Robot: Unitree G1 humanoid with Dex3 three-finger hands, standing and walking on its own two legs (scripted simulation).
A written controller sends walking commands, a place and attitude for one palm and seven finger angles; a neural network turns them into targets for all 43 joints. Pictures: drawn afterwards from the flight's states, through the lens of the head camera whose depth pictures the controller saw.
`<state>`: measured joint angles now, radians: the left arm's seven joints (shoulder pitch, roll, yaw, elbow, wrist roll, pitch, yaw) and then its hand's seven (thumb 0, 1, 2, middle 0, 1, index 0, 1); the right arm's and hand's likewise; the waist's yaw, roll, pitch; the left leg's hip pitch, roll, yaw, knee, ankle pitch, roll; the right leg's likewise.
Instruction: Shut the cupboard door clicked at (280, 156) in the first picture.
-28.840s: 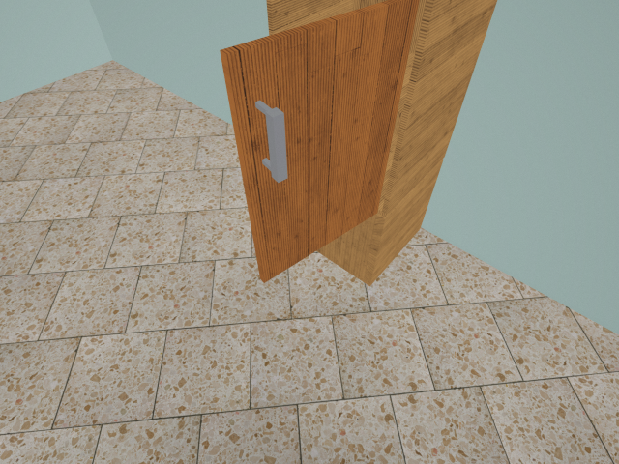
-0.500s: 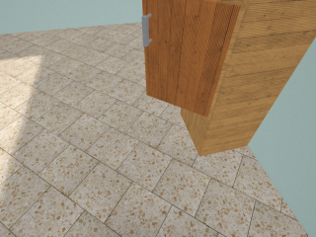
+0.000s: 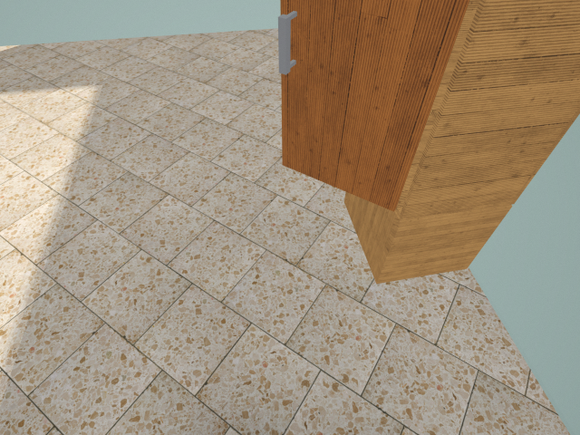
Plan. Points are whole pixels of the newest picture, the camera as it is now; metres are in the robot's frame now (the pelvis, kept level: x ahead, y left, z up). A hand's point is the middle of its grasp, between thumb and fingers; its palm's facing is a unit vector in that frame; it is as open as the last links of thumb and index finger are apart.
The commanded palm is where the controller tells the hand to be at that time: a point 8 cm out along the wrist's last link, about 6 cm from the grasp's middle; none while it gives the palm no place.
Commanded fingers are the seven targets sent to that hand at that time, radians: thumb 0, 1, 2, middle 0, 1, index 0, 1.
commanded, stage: walk to a spot facing it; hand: left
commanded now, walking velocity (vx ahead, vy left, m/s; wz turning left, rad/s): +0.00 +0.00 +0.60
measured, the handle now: (288, 43) +0.96 +0.04 +0.09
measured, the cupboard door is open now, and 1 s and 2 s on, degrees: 48 48 48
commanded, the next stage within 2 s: turn to face it in 1.76 s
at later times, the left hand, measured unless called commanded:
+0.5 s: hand out of the picture +0.04 +0.22 -0.15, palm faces +0.30 -0.90 -0.31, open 7.4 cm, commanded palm none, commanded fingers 0.00 0.90 0.90 -0.20 -0.30 -0.20 -0.30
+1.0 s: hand out of the picture -0.10 +0.18 -0.18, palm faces +0.63 -0.73 -0.25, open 7.4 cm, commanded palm none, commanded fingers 0.00 0.90 0.90 -0.20 -0.30 -0.20 -0.30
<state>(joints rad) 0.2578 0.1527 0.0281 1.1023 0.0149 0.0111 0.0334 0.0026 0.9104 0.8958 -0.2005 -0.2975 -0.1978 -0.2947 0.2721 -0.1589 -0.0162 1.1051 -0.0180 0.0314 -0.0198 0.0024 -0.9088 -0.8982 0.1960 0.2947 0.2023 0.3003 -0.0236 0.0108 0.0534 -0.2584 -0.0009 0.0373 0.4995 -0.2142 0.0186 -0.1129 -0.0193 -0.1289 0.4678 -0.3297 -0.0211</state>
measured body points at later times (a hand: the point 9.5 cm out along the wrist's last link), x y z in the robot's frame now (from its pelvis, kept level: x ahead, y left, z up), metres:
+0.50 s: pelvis -0.01 -0.02 +0.00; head +0.04 -0.02 +0.44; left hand +0.03 +0.27 -0.13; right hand +0.13 -0.26 -0.15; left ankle +0.03 +0.11 -0.74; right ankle +0.02 -0.15 -0.73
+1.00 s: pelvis +0.01 -0.02 -0.01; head +0.04 +0.02 +0.44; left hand -0.14 +0.22 -0.16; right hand +0.24 -0.15 -0.14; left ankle -0.07 +0.07 -0.74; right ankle +0.07 -0.13 -0.68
